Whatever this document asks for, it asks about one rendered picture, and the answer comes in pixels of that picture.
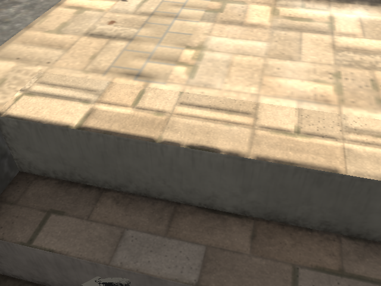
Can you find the stairs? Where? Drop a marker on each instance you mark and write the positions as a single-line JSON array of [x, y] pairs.
[[87, 204]]

